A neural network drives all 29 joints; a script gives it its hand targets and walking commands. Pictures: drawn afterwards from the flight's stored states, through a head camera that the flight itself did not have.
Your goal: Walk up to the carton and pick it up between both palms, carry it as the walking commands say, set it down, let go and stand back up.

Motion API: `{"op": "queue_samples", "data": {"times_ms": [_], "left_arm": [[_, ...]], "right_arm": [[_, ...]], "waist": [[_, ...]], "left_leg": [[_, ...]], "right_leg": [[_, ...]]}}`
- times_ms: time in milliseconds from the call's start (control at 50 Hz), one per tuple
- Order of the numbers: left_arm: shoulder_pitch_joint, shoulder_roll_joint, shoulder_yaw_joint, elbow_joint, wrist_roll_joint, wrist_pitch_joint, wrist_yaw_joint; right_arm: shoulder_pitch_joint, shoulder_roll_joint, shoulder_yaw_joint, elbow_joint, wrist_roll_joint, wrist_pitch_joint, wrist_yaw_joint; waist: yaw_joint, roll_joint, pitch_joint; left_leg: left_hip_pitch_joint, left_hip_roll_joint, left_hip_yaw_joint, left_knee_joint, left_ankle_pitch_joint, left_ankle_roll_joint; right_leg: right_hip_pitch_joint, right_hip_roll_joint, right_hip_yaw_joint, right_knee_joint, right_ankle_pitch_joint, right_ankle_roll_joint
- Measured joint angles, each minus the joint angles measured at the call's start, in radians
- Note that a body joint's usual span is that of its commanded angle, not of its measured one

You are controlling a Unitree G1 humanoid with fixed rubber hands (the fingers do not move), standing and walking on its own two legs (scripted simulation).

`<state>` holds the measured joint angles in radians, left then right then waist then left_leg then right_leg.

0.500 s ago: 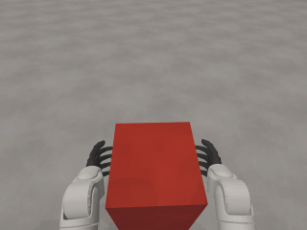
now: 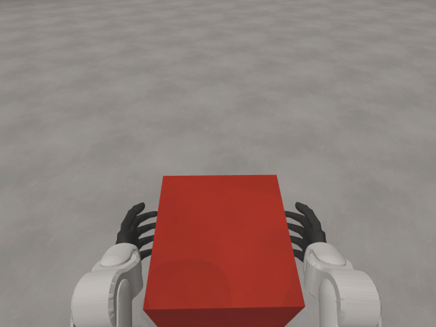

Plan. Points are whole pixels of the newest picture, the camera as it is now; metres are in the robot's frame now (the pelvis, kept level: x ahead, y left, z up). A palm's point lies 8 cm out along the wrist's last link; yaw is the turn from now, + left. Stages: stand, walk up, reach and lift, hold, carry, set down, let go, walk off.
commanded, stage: carry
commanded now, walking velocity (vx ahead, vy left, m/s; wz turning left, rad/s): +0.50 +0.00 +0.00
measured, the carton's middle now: (220, 261) +0.26 -0.01 +0.01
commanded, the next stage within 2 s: none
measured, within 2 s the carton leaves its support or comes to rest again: neither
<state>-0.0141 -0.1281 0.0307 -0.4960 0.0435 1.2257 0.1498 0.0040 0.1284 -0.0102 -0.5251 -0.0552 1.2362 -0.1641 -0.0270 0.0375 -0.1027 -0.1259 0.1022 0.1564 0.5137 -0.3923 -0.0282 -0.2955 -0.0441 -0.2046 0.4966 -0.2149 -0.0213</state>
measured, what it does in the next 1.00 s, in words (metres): walks ahead: left foot, then right foot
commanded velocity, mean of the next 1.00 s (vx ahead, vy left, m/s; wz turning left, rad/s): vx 0.50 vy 0.00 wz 0.00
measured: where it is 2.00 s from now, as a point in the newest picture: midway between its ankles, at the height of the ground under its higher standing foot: (202, 173)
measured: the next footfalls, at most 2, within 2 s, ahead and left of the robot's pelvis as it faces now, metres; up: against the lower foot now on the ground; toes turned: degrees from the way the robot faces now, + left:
left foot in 0.34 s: +0.33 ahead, +0.11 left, +0.00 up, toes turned +10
right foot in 0.86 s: +0.68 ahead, -0.06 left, +0.00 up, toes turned -11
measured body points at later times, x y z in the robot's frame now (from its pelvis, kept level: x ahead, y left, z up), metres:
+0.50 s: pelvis +0.27 +0.05 +0.01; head +0.28 +0.05 +0.46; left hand +0.52 +0.19 +0.07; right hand +0.51 -0.11 +0.08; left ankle +0.29 +0.10 -0.73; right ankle +0.19 -0.09 -0.65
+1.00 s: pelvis +0.60 +0.00 +0.01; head +0.63 +0.00 +0.46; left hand +0.85 +0.16 +0.07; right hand +0.86 -0.13 +0.07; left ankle +0.48 +0.12 -0.63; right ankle +0.64 -0.05 -0.73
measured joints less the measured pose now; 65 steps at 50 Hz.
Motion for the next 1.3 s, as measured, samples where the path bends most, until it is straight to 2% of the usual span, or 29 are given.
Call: {"op": "queue_samples", "data": {"times_ms": [60,120,200,300,340,380,400,440,480,560,660,740,800,840,860,880,900,940,980,1040,1140,1240,1300], "left_arm": [[-0.003,0.0,-0.013,0.028,0.003,-0.008,0.001],[0.014,-0.001,-0.006,0.007,0.003,-0.003,0.005],[0.018,-0.001,0.004,-0.037,-0.003,-0.007,0.008],[0.019,-0.001,0.0,-0.083,-0.007,-0.008,0.008],[0.022,-0.001,-0.001,-0.1,-0.002,-0.002,0.008],[0.008,0.001,0.012,-0.085,0.003,-0.001,0.007],[0.001,0.001,0.017,-0.065,0.004,0.001,0.007],[-0.001,0.001,0.017,-0.031,0.005,0.008,0.007],[0.004,0.0,0.01,-0.015,0.005,0.008,0.007],[0.014,-0.001,-0.009,-0.016,0.011,-0.017,0.005],[0.017,-0.001,-0.023,-0.049,0.018,-0.033,0.007],[0.021,-0.001,-0.025,-0.086,0.016,-0.024,0.011],[0.023,-0.001,-0.025,-0.107,0.011,-0.011,0.013],[0.017,-0.001,-0.024,-0.107,0.007,-0.002,0.013],[0.01,-0.001,-0.026,-0.093,0.005,-0.002,0.013],[-0.002,0.0,-0.026,-0.067,0.007,-0.009,0.013],[-0.015,0.0,-0.022,-0.042,0.007,-0.013,0.012],[-0.024,0.0,-0.012,-0.01,0.006,-0.015,0.011],[-0.015,-0.001,-0.004,-0.002,0.006,-0.014,0.01],[-0.002,0.0,0.005,-0.008,0.004,-0.025,0.007],[0.006,0.0,0.012,-0.037,-0.005,-0.045,0.004],[0.001,0.0,0.009,-0.066,-0.006,-0.038,0.0],[0.0,0.0,0.009,-0.08,-0.001,-0.023,-0.002]], "right_arm": [[-0.009,0.0,-0.021,0.007,0.007,0.015,-0.001],[-0.019,-0.001,-0.012,0.013,0.011,0.02,-0.001],[-0.021,-0.001,0.005,-0.007,0.008,0.001,0.001],[-0.011,0.0,0.015,-0.054,0.003,-0.007,0.004],[-0.016,0.0,0.017,-0.061,0.005,-0.004,0.005],[-0.032,0.0,0.019,-0.024,0.006,-0.017,0.007],[-0.037,-0.001,0.016,-0.002,0.007,-0.02,0.006],[-0.035,0.0,0.008,0.026,0.008,-0.012,0.006],[-0.023,0.0,0.003,0.03,0.008,-0.007,0.005],[0.0,0.001,-0.005,0.01,0.012,-0.028,0.007],[0.005,0.001,-0.008,-0.019,0.019,-0.05,0.012],[0.01,0.001,-0.001,-0.046,0.017,-0.05,0.016],[0.016,0.002,0.006,-0.067,0.013,-0.041,0.017],[0.019,0.002,0.007,-0.075,0.008,-0.032,0.016],[0.017,0.001,0.001,-0.072,0.006,-0.029,0.016],[0.003,0.0,-0.008,-0.056,0.005,-0.027,0.016],[-0.012,-0.001,-0.015,-0.038,0.003,-0.023,0.016],[-0.03,-0.001,-0.02,-0.008,0.0,-0.014,0.015],[-0.034,-0.001,-0.015,0.011,0.0,-0.011,0.014],[-0.035,-0.001,-0.001,0.024,-0.004,-0.025,0.014],[-0.035,-0.001,0.014,-0.003,-0.01,-0.039,0.012],[-0.038,-0.001,0.018,-0.044,-0.013,-0.023,0.008],[-0.041,-0.001,0.02,-0.054,-0.012,-0.01,0.006]], "waist": [[0.008,-0.01,-0.001],[0.029,-0.033,0.015],[0.053,-0.052,0.049],[0.052,-0.056,0.069],[0.047,-0.053,0.069],[0.024,-0.065,0.072],[0.018,-0.064,0.075],[0.013,-0.053,0.08],[0.007,-0.044,0.086],[0.004,-0.034,0.095],[0.021,-0.03,0.093],[0.036,-0.03,0.086],[0.036,-0.027,0.079],[0.031,-0.028,0.078],[0.032,-0.024,0.076],[0.035,-0.009,0.081],[0.033,-0.004,0.089],[0.028,-0.005,0.099],[0.031,-0.013,0.104],[0.04,-0.027,0.114],[0.038,-0.037,0.116],[0.024,-0.034,0.096],[0.023,-0.04,0.082]], "left_leg": [[-0.159,-0.007,-0.058,0.345,-0.049,0.006],[-0.288,-0.017,-0.061,0.477,-0.001,0.004],[-0.38,-0.03,-0.035,0.351,0.07,0.009],[-0.359,-0.072,0.021,0.075,0.206,0.032],[-0.29,-0.091,0.057,-0.032,0.23,0.053],[-0.281,-0.102,0.074,0.014,0.245,0.113],[-0.271,-0.105,0.077,0.025,0.221,0.131],[-0.219,-0.106,0.08,-0.02,0.197,0.14],[-0.152,-0.109,0.075,-0.096,0.204,0.129],[-0.03,-0.11,0.053,-0.221,0.203,0.124],[0.108,-0.094,0.03,-0.317,0.163,0.098],[0.213,-0.08,0.025,-0.355,0.099,0.071],[0.275,-0.068,0.024,-0.334,0.022,0.046],[0.279,-0.056,0.016,-0.211,-0.058,0.033],[0.244,-0.043,0.009,-0.075,-0.101,0.029],[0.171,-0.025,-0.012,0.121,-0.091,0.03],[0.078,-0.028,-0.054,0.325,-0.063,0.034],[-0.095,-0.042,-0.105,0.609,0.0,0.045],[-0.221,-0.035,-0.112,0.688,0.059,0.043],[-0.344,-0.013,-0.104,0.614,0.105,0.037],[-0.441,-0.008,-0.071,0.377,0.172,0.027],[-0.424,-0.049,0.002,0.122,0.283,0.032],[-0.343,-0.098,0.065,-0.018,0.305,0.047]], "right_leg": [[0.048,0.004,-0.026,-0.023,-0.053,-0.025],[0.126,0.002,-0.02,-0.119,-0.045,-0.012],[0.227,-0.014,-0.005,-0.212,-0.051,0.005],[0.333,-0.039,0.002,-0.209,-0.14,0.053],[0.337,-0.057,0.017,-0.094,-0.227,0.071],[0.231,-0.08,0.068,0.204,-0.276,0.066],[0.151,-0.066,0.112,0.366,-0.269,0.055],[0.007,-0.038,0.157,0.574,-0.217,0.039],[-0.1,-0.037,0.158,0.622,-0.156,0.038],[-0.241,-0.056,0.15,0.525,-0.048,0.046],[-0.332,-0.057,0.135,0.359,0.067,0.057],[-0.323,-0.031,0.075,0.186,0.115,0.048],[-0.263,0.015,0.013,0.052,0.127,0.028],[-0.172,0.049,-0.038,-0.044,0.132,0.01],[-0.135,0.058,-0.048,-0.065,0.145,-0.029],[-0.134,0.064,-0.055,-0.028,0.133,-0.07],[-0.128,0.063,-0.059,-0.001,0.104,-0.093],[-0.084,0.061,-0.058,-0.021,0.068,-0.102],[-0.019,0.06,-0.048,-0.084,0.063,-0.083],[0.079,0.053,-0.023,-0.164,0.049,-0.074],[0.234,0.025,0.012,-0.268,0.007,-0.043],[0.361,0.003,0.024,-0.304,-0.08,-0.002],[0.403,-0.016,0.034,-0.216,-0.191,0.027]]}}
